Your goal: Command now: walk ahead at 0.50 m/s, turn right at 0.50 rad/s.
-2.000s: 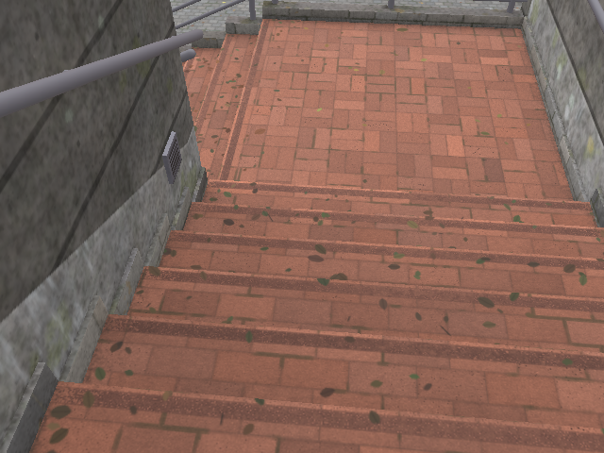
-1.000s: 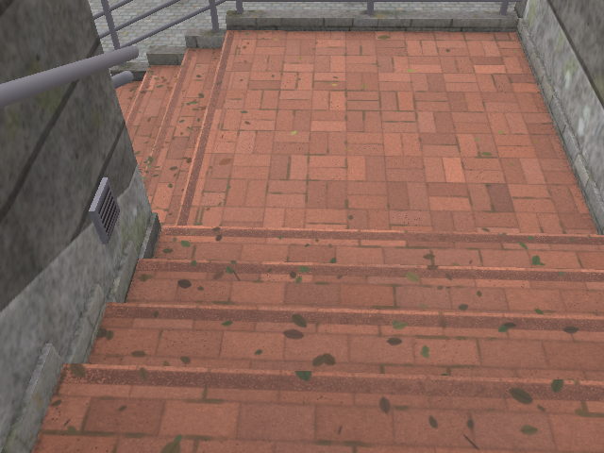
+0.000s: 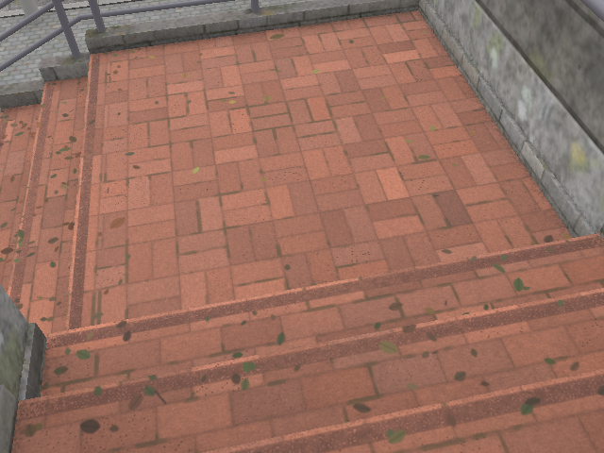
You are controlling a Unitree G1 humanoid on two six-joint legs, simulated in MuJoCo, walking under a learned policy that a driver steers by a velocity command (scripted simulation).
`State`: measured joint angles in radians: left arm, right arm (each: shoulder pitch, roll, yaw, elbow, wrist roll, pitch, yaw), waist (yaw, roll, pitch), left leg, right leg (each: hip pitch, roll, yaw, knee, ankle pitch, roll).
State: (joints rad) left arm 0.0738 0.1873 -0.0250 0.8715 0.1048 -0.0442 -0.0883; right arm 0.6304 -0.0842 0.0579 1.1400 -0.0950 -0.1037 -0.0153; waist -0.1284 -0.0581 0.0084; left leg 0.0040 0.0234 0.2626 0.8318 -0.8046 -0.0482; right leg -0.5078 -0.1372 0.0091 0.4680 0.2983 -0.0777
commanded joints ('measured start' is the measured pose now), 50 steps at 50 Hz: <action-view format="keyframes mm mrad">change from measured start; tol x64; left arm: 1 -134 65 28 -20 -6 -26 13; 6 779 272 144 268 -24 -32 37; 50 128 81 -28 -346 -50 36 104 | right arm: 1 116 -195 -57 30 9 31 -4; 50 -122 -349 -106 -328 26 -19 21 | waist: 1 -14 46 161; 5 289 -161 -547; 50 77 178 -125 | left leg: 1 -42 237 -206 -67 793 185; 7 -1157 44 -245 1034 -5 -3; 27 710 497 -543 -171 2107 591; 34 -445 283 -386 -575 917 370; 50 -249 288 -574 -567 878 322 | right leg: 1 40 44 -80 -139 -74 5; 5 1481 -211 261 258 727 -392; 11 74 -121 232 -160 -38 -299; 23 -112 89 388 458 -712 -104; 29 -797 226 93 1813 -1128 192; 50 -373 154 -50 1456 -1075 117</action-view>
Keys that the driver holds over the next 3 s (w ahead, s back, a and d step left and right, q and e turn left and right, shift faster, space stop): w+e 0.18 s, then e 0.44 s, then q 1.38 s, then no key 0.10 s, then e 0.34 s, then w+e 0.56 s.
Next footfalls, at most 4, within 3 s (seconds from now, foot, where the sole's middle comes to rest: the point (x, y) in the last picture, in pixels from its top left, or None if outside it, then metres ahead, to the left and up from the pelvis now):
0.06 right None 0.20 -0.13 -0.84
0.50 left None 0.48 0.06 -0.99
1.16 right None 0.23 -0.13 -0.84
1.92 left None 0.41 0.18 -0.99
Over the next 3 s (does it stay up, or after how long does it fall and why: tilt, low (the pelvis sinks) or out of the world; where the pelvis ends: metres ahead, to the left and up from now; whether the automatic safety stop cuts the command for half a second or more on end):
stays up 0.63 0.04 -0.28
